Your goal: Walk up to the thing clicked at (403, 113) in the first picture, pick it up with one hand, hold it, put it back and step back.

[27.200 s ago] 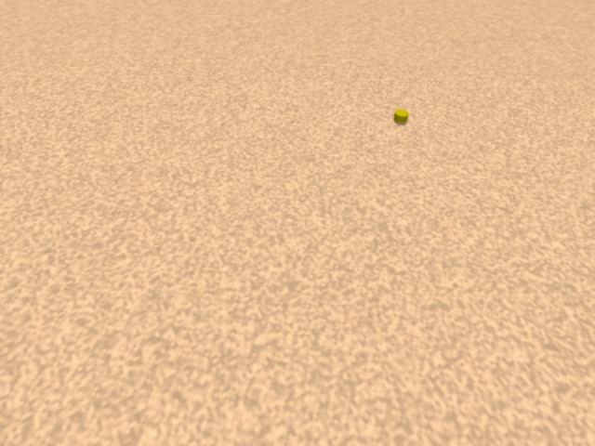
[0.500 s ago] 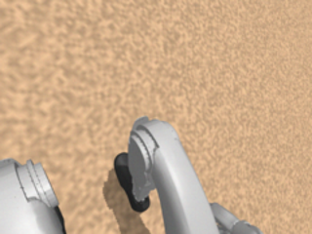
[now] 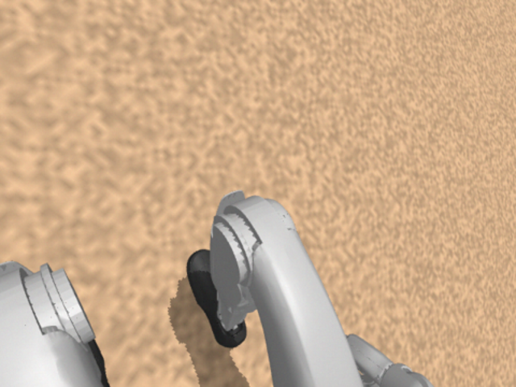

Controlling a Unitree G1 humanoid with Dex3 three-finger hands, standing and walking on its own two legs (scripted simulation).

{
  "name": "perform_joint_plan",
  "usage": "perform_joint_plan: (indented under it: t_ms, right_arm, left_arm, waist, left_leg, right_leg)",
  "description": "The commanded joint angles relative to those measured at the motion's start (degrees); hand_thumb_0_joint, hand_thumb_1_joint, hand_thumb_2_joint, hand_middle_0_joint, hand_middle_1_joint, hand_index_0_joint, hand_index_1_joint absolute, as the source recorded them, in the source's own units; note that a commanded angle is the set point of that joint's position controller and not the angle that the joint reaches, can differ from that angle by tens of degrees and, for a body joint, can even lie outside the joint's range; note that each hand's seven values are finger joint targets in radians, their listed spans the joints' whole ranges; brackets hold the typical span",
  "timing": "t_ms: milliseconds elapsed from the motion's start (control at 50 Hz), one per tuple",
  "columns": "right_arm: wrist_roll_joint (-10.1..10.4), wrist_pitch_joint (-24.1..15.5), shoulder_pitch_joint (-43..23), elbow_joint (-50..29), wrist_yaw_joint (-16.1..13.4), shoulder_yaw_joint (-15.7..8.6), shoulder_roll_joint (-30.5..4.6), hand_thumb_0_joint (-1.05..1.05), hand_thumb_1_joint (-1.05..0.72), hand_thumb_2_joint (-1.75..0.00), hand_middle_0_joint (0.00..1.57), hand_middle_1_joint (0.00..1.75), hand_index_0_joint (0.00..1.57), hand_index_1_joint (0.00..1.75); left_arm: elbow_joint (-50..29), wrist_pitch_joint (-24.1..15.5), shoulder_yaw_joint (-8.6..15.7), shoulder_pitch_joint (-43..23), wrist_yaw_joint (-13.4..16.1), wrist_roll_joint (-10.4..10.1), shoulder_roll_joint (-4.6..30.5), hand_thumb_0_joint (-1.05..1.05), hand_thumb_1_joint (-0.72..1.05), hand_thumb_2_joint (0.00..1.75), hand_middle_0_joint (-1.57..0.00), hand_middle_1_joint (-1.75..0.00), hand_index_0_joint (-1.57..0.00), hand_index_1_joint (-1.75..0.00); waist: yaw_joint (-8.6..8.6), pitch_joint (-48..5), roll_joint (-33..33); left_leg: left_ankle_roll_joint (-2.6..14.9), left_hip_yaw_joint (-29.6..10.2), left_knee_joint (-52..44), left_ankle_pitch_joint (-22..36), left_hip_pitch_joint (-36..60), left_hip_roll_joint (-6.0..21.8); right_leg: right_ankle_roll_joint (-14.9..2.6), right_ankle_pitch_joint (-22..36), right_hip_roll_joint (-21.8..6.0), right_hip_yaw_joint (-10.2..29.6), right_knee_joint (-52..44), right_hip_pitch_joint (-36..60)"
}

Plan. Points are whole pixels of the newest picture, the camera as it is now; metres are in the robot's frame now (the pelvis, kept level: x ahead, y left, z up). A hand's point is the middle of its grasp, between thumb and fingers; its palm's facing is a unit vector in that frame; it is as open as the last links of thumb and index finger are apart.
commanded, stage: open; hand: left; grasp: from above
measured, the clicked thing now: out of the picture +0.44 +0.32 -0.28
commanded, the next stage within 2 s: withdraw in 0.02 s
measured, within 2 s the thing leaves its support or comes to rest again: neither
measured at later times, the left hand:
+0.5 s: hand out of the picture +0.45 +0.35 -0.15, palm faces -0.27 -0.09 -0.96, open 14.1 cm
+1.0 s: hand out of the picture +0.41 +0.33 -0.14, palm faces -0.48 -0.13 -0.87, open 14.0 cm
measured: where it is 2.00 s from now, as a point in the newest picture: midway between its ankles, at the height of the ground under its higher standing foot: (164, 352)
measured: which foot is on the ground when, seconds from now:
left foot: down 0.00-1.00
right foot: down 0.00-1.00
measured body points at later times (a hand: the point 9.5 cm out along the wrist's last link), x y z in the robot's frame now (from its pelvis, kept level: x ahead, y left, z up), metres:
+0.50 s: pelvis +0.01 +0.00 +0.02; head +0.23 +0.12 +0.39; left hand +0.46 +0.36 -0.10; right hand +0.09 -0.25 -0.06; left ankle +0.06 +0.13 -0.27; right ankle +0.12 -0.12 -0.27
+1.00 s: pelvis -0.01 -0.01 +0.03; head +0.22 +0.09 +0.40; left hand +0.44 +0.34 -0.09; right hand +0.07 -0.29 -0.06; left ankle +0.06 +0.12 -0.27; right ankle +0.12 -0.12 -0.27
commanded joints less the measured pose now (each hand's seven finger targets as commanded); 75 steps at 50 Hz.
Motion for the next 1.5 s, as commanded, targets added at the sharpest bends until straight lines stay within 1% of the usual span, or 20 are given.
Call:
perform_joint_plan:
  t_ms: [0,120,200,260,320,360,440,480,560,600,680,820,920,1080,1160,1240,1340,1380,1420,1480]
  right_arm:
    - [0.1,0.6,10.2,0.5,-1.1,-5.9,-19.7,0.0,-0.89,-0.9,0.2,0.3,0.2,0.3]
    - [0.7,0.3,10.6,0.2,-1.1,-5.9,-19.6,0.0,-0.9,-0.9,0.2,0.3,0.2,0.3]
    - [0.7,0.5,10.8,0.6,-0.8,-6.6,-19.2,0.0,-0.9,-0.9,0.2,0.3,0.2,0.3]
    - [1.2,0.9,10.7,1.1,-0.4,-9.1,-19.0,0.0,-0.9,-0.9,0.2,0.3,0.2,0.3]
    - [2.2,2.0,11.3,1.6,0.1,-11.9,-17.8,0.0,-0.9,-0.9,0.2,0.3,0.2,0.3]
    - [3.5,2.6,11.0,1.5,0.8,-13.1,-15.6,0.0,-0.9,-0.9,0.2,0.3,0.2,0.3]
    - [7.0,5.6,13.0,2.1,0.5,-16.6,-15.1,0.0,-0.9,-0.9,0.2,0.3,0.2,0.3]
    - [8.2,7.4,14.4,2.4,0.3,-17.7,-14.2,0.0,-0.9,-0.9,0.2,0.3,0.2,0.3]
    - [9.8,10.3,16.2,1.6,-1.6,-19.2,-13.3,0.0,-0.9,-0.9,0.2,0.3,0.2,0.3]
    - [10.4,11.2,16.1,1.1,-3.0,-19.3,-13.1,0.0,-0.9,-0.9,0.2,0.3,0.2,0.3]
    - [10.5,13.0,15.1,-0.7,-6.3,-18.0,-11.6,0.0,-0.9,-0.9,0.2,0.3,0.2,0.3]
    - [9.4,14.6,12.7,-2.3,-9.8,-15.3,-9.8,0.0,-0.89,-0.9,0.2,0.3,0.2,0.3]
    - [8.4,14.5,13.6,-1.8,-10.8,-14.7,-10.3,0.0,-0.89,-0.9,0.2,0.3,0.2,0.3]
    - [6.7,12.6,17.3,1.3,-10.2,-17.5,-12.3,0.0,-0.88,-0.89,0.2,0.3,0.2,0.3]
    - [7.6,12.2,18.1,0.9,-9.2,-19.8,-12.3,0.0,-0.88,-0.9,0.2,0.3,0.2,0.3]
    - [9.1,12.4,19.6,1.4,-8.4,-21.4,-11.4,0.0,-0.89,-0.9,0.2,0.3,0.2,0.3]
    - [12.3,13.8,19.9,0.2,-7.9,-23.1,-9.9,0.0,-0.89,-0.9,0.2,0.3,0.2,0.3]
    - [13.5,14.6,18.0,-1.8,-8.3,-23.4,-9.6,0.0,-0.89,-0.9,0.2,0.3,0.2,0.3]
    - [14.4,15.2,16.2,-3.2,-9.1,-23.3,-8.9,0.0,-0.89,-0.9,0.2,0.3,0.2,0.3]
    - [15.2,15.2,13.7,-5.9,-10.6,-23.3,-7.2,0.0,-0.9,-0.9,0.2,0.3,0.2,0.3]
  left_arm:
    - [-4.4,0.0,0.4,-12.3,2.4,-0.7,12.4,0.0,-0.46,0.93,-0.06,-1.06,-0.09,-1.04]
    - [-5.9,-0.3,-0.3,-13.4,1.5,-0.9,11.8,0.0,-0.49,0.96,-0.07,-1.01,-0.09,-0.99]
    - [-12.7,-0.2,1.7,-14.9,1.5,0.2,14.3,0.0,-0.49,0.97,-0.07,-1.0,-0.08,-0.98]
    - [-18.3,0.9,4.8,-12.2,1.2,-0.2,15.3,0.0,-0.5,0.98,-0.07,-0.99,-0.08,-0.98]
    - [-24.7,2.6,5.8,-8.3,-0.1,-1.5,12.3,0.0,-0.51,0.98,-0.07,-0.98,-0.07,-0.97]
    - [-29.0,4.1,1.1,-8.2,-2.7,-3.2,4.6,0.0,-0.52,0.99,-0.07,-0.97,-0.06,-0.97]
    - [-32.8,8.1,-1.0,-5.1,-8.0,-5.6,0.0,0.0,-0.52,1.0,-0.07,-0.98,-0.07,-0.98]
    - [-31.7,9.4,-4.6,-5.3,-11.8,-7.3,-6.3,0.0,-0.51,1.0,-0.07,-0.99,-0.07,-0.99]
    - [-33.4,10.1,-8.3,-9.5,-18.7,-10.3,-11.8,0.0,-0.52,1.02,-0.07,-1.01,-0.07,-1.01]
    - [-33.4,9.1,-9.4,-13.3,-21.7,-10.8,-11.6,0.0,-0.54,1.03,-0.07,-1.02,-0.06,-1.03]
    - [-28.7,6.8,-8.6,-12.7,-25.0,-8.0,-7.5,0.0,-0.53,1.03,-0.08,-1.02,-0.07,-1.03]
    - [-26.8,0.3,-3.2,-14.3,-22.5,-3.1,0.9,0.0,-0.52,1.03,-0.07,-1.01,-0.07,-1.02]
    - [-23.9,-2.9,-2.1,-16.4,-17.2,-0.7,2.8,0.0,-0.51,1.01,-0.07,-1.0,-0.07,-1.0]
    - [-35.3,-2.3,2.2,-17.1,-9.8,0.5,4.1,0.0,-0.42,0.9,-0.15,-0.91,-0.16,-0.9]
    - [-39.9,1.6,4.2,-14.3,-8.9,-3.3,3.8,0.0,-0.13,0.93,-0.25,-0.65,-0.22,-0.68]
    - [-41.2,6.6,3.6,-9.0,-12.1,-9.0,-0.5,0.0,0.08,0.88,-0.23,-0.54,-0.21,-0.56]
    - [-47.5,12.3,0.9,5.2,-21.5,-21.7,-10.3,0.0,0.36,0.94,-0.23,-0.5,-0.22,-0.51]
    - [-52.3,14.1,-0.8,11.4,-26.2,-26.4,-13.7,0.0,0.46,0.95,-0.23,-0.48,-0.22,-0.49]
    - [-57.7,15.2,-1.5,16.3,-30.5,-31.3,-15.6,0.0,0.61,0.99,-0.23,-0.46,-0.22,-0.47]
    - [-69.5,15.2,-1.6,20.7,-35.2,-38.3,-17.5,0.0,0.85,1.02,-0.23,-0.42,-0.23,-0.42]
  waist:
    - [-2.95,-35.6,29.9]
    - [-3.26,-34.9,30.2]
    - [-1.52,-40.3,36.3]
    - [1.25,-46.1,42.6]
    - [4.18,-50.8,45.2]
    - [5.37,-52.2,44.6]
    - [8.17,-52.2,38.7]
    - [6.55,-49.7,32.1]
    - [4.74,-47.5,22.4]
    - [4.0,-44.9,19.9]
    - [5.03,-41.2,14.9]
    - [7.81,-44.3,18.6]
    - [6.52,-46.7,21.7]
    - [7.09,-59.2,36.3]
    - [9.51,-63.9,39.1]
    - [11.99,-65.6,36.9]
    - [14.71,-63.6,28.7]
    - [14.21,-61.2,23.4]
    - [13.8,-55.9,16.5]
    - [14.87,-55.6,12.0]
  left_leg:
    - [-0.04,6.0,-16.8,9.9,25.2,1.6]
    - [-0.28,5.3,-16.8,11.1,26.9,1.7]
    - [-1.17,5.1,-17.5,15.1,31.7,1.9]
    - [-1.81,6.2,-18.3,17.7,35.3,1.8]
    - [-1.92,7.8,-20.0,17.7,36.2,1.3]
    - [-1.59,8.8,-20.5,17.6,35.3,0.8]
    - [-0.28,10.0,-23.4,14.4,30.7,0.3]
    - [0.44,10.0,-24.2,12.8,28.5,0.2]
    - [1.36,9.5,-26.7,10.0,26.6,-0.6]
    - [1.58,8.7,-27.6,6.5,25.7,-0.9]
    - [1.93,11.1,-26.9,3.6,20.9,-2.0]
    - [1.66,13.6,-24.7,3.7,19.1,-2.7]
    - [1.54,12.8,-23.3,5.0,21.3,-2.1]
    - [-0.08,12.2,-23.7,15.4,37.7,-1.6]
    - [-0.58,12.2,-26.4,17.2,41.5,-1.3]
    - [-0.03,12.9,-29.4,17.8,42.3,-1.2]
    - [0.83,12.5,-35.5,18.1,42.5,-1.5]
    - [1.42,12.0,-37.7,16.4,40.7,-1.5]
    - [2.35,12.4,-38.6,14.2,36.5,-1.6]
    - [2.93,13.7,-40.5,12.9,35.7,-1.6]
  right_leg:
    - [-4.51,11.9,2.5,-5.7,-12.0,20.7]
    - [-4.34,12.8,1.9,-6.0,-10.8,19.6]
    - [-4.67,15.9,1.7,-6.1,-9.4,20.3]
    - [-5.43,17.1,1.8,-5.5,-8.9,20.3]
    - [-5.94,17.0,1.6,-4.5,-9.7,19.7]
    - [-6.07,16.5,1.6,-3.8,-10.5,17.1]
    - [-6.26,13.4,1.5,-1.7,-13.9,14.8]
    - [-6.03,12.3,1.7,-1.0,-15.6,15.1]
    - [-5.91,10.0,1.0,0.3,-18.7,17.5]
    - [-6.01,6.6,0.7,1.2,-19.6,17.0]
    - [-6.12,1.1,0.4,3.2,-22.3,19.1]
    - [-6.63,-2.5,0.1,5.4,-20.7,20.5]
    - [-6.31,-0.5,0.2,4.5,-18.4,18.5]
    - [-6.3,12.1,-0.9,-0.1,-12.5,14.6]
    - [-6.84,13.7,-1.6,0.4,-12.6,14.1]
    - [-6.84,14.2,-1.7,1.5,-16.2,17.3]
    - [-6.39,13.4,-1.3,3.0,-22.9,23.9]
    - [-6.02,13.4,-1.2,3.4,-25.5,27.3]
    - [-5.59,13.1,-1.0,4.3,-29.2,31.0]
    - [-5.17,12.5,-1.1,6.0,-33.8,37.9]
